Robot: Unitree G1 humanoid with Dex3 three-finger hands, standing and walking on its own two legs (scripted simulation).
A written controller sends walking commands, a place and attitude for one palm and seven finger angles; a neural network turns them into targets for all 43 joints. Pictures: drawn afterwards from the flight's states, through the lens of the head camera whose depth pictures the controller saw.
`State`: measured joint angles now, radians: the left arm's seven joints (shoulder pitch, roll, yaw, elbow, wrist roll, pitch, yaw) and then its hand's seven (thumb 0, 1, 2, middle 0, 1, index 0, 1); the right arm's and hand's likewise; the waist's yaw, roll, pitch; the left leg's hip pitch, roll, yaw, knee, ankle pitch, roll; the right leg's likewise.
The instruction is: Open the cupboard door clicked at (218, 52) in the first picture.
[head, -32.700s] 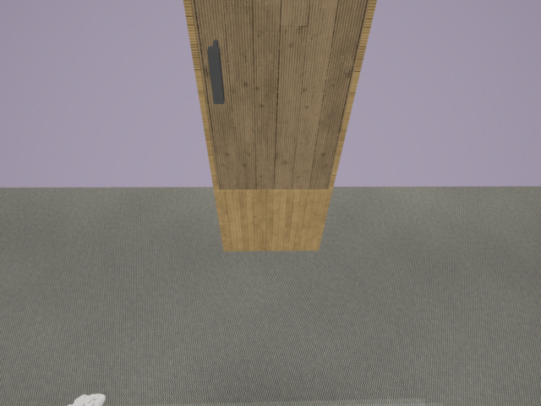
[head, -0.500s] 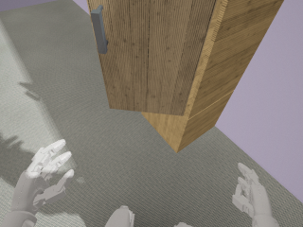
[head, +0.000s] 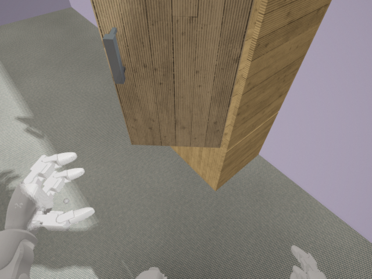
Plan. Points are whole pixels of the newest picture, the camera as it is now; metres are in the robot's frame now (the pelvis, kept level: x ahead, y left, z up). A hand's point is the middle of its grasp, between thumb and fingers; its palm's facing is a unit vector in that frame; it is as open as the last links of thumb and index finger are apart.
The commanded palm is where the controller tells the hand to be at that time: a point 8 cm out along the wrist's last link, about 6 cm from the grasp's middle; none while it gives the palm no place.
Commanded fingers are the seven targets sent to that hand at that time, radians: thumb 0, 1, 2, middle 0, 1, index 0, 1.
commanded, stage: raise the hand with hooked fingers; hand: left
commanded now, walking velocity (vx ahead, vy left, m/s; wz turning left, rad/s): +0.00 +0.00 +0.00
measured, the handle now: (117, 56) +0.63 +0.23 +0.13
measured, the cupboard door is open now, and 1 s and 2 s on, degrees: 47 47 47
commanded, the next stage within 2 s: move the hooked fingers beside the handle in 1.14 s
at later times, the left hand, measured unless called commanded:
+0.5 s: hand (34, 167) +0.27 +0.29 +0.13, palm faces +0.07 -1.00 -0.04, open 13.9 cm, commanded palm +0.25 +0.33 +0.14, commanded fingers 0.00 -0.50 0.30 -0.30 -1.20 -0.30 -1.20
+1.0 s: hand (42, 156) +0.29 +0.27 +0.15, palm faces +0.07 -1.00 -0.03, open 14.0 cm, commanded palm +0.26 +0.31 +0.16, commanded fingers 0.00 -0.50 0.30 -0.30 -1.20 -0.30 -1.20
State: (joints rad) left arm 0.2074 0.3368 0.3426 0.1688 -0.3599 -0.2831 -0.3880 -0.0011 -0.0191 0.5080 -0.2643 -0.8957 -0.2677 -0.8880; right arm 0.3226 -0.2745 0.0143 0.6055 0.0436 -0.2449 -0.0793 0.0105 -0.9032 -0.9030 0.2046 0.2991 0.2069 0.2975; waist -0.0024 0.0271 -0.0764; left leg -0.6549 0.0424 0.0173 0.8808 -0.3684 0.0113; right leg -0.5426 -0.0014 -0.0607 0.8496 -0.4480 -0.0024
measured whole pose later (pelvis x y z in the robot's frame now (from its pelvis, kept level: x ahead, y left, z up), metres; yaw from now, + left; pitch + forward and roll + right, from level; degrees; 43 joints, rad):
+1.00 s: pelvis +0.00 -0.01 +0.03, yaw +1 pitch +2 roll -1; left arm -0.09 0.43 0.43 0.33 -0.34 -0.07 -0.46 -0.02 -0.50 0.30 -0.30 -1.20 -0.30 -1.20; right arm 0.28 -0.28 0.05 0.59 0.07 -0.20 -0.11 0.01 -0.90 -0.90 0.20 0.30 0.21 0.30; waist 0.02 0.03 -0.03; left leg -0.40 0.04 0.02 0.64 -0.27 0.00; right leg -0.29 0.00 -0.06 0.61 -0.35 -0.01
